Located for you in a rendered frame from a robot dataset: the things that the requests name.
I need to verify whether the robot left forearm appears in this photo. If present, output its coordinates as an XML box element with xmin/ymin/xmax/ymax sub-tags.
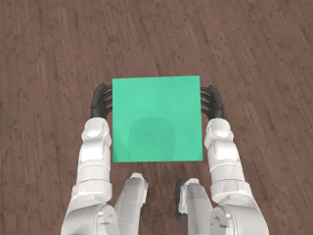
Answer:
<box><xmin>61</xmin><ymin>117</ymin><xmax>112</xmax><ymax>235</ymax></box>

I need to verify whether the carton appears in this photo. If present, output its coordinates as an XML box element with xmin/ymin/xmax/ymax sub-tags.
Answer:
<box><xmin>112</xmin><ymin>75</ymin><xmax>203</xmax><ymax>163</ymax></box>

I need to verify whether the robot right upper arm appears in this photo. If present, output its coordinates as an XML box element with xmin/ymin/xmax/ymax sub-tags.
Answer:
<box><xmin>208</xmin><ymin>204</ymin><xmax>269</xmax><ymax>235</ymax></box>

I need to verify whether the left robot hand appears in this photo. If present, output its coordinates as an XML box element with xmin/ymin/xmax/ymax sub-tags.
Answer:
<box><xmin>90</xmin><ymin>82</ymin><xmax>112</xmax><ymax>120</ymax></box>

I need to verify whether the robot left upper arm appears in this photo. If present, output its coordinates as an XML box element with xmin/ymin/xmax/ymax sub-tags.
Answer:
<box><xmin>62</xmin><ymin>203</ymin><xmax>120</xmax><ymax>235</ymax></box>

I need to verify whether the robot left shin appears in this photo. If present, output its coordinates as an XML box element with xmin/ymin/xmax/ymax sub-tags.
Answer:
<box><xmin>125</xmin><ymin>172</ymin><xmax>145</xmax><ymax>207</ymax></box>

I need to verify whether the robot shin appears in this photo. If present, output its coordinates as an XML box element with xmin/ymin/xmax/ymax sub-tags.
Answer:
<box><xmin>125</xmin><ymin>172</ymin><xmax>145</xmax><ymax>207</ymax></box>
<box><xmin>178</xmin><ymin>178</ymin><xmax>200</xmax><ymax>214</ymax></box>

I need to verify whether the right robot hand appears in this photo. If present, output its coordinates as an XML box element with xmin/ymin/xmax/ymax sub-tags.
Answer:
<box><xmin>200</xmin><ymin>85</ymin><xmax>225</xmax><ymax>121</ymax></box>

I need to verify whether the robot right shin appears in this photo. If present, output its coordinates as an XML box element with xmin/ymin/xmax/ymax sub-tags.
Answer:
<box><xmin>178</xmin><ymin>178</ymin><xmax>200</xmax><ymax>214</ymax></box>

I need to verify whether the robot right forearm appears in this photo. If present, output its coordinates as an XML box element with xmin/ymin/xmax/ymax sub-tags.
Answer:
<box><xmin>203</xmin><ymin>117</ymin><xmax>269</xmax><ymax>235</ymax></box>

